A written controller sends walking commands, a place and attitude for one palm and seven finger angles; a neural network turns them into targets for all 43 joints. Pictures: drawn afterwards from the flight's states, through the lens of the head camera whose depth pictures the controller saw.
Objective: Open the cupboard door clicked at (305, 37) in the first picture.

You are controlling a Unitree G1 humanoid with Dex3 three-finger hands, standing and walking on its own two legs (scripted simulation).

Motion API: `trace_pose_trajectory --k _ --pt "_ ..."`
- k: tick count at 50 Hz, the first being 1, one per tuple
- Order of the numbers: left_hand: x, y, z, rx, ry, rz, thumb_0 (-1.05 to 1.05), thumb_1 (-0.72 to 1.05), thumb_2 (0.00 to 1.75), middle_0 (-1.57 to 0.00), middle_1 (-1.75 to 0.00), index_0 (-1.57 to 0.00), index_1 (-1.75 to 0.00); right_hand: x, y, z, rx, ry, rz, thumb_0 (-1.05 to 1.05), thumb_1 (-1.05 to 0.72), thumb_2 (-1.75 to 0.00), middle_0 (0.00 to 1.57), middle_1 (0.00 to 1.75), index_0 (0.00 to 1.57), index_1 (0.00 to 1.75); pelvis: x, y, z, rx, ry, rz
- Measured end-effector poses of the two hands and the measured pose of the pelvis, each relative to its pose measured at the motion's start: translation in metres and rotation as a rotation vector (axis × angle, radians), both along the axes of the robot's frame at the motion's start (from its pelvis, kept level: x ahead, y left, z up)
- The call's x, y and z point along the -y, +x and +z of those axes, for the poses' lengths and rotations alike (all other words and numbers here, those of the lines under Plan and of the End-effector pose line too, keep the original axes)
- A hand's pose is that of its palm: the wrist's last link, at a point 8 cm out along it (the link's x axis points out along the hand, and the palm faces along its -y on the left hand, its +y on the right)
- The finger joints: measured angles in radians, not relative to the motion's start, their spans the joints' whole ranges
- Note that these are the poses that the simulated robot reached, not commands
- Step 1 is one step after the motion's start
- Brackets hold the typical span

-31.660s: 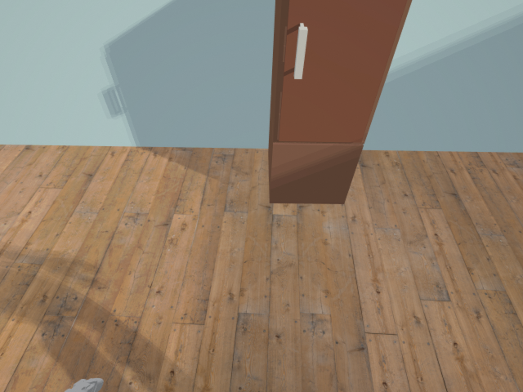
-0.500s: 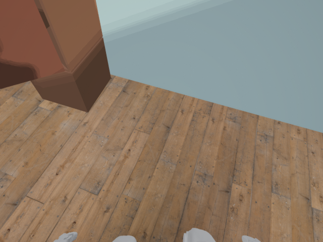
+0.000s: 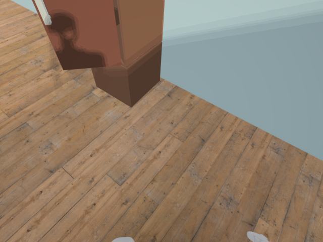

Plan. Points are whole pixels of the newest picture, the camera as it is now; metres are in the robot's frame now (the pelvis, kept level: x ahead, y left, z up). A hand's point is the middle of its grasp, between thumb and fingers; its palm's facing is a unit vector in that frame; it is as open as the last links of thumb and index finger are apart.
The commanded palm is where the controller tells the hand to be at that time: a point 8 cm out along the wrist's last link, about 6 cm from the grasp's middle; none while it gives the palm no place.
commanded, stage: turn to face it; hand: left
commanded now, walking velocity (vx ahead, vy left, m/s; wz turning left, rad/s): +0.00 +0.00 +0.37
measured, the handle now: (41, 3) +0.98 +0.58 +0.05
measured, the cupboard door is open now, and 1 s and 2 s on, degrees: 46 46 46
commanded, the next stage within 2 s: take the last steps up to it in 0.32 s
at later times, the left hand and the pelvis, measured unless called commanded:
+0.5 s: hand out of the picture +0.02 +0.16 -0.15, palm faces +0.21 -0.95 -0.22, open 7.4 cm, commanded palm none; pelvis +0.01 -0.03 +0.02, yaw +11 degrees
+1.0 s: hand out of the picture +0.13 +0.23 -0.14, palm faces +0.26 -0.94 -0.21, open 7.4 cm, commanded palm none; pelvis +0.09 +0.02 +0.01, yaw +15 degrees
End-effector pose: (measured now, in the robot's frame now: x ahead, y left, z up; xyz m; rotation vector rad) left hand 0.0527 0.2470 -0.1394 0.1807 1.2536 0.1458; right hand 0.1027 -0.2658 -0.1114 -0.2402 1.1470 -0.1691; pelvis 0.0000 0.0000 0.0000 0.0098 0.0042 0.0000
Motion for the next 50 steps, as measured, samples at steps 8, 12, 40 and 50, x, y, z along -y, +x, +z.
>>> trace_pose_trajectory --k 8,12,40,50 --pt "-0.018 -0.018 0.010 -0.025 0.033 0.101 0.01 0.91 0.90 -0.20 -0.30 -0.20 -0.30 -0.019 0.013 0.006 -0.007 -0.006 0.098 0.00 -0.91 -0.90 0.20 0.30 0.20 0.30 0.003 -0.003 0.009 -0.003 -0.015 0.063" --pt "-0.010 -0.015 0.021 0.011 0.049 0.118 0.01 0.91 0.90 -0.20 -0.30 -0.19 -0.30 -0.019 0.009 -0.002 -0.038 0.030 0.112 0.00 -0.91 -0.90 0.20 0.30 0.21 0.30 0.013 -0.002 0.012 -0.001 -0.019 0.091" --pt "-0.012 -0.070 0.008 -0.093 -0.043 0.324 0.01 0.91 0.90 -0.20 -0.30 -0.20 -0.30 -0.061 0.031 0.002 -0.113 0.013 0.255 0.00 -0.91 -0.90 0.20 0.29 0.20 0.30 -0.014 0.033 0.017 0.004 -0.003 0.262" --pt "-0.028 0.054 0.025 0.085 0.007 0.244 0.01 0.91 0.90 -0.19 -0.30 -0.19 -0.30 -0.066 0.000 -0.019 -0.327 0.087 0.174 0.00 -0.91 -0.90 0.20 0.30 0.21 0.30 -0.019 0.093 0.013 0.018 0.013 0.269"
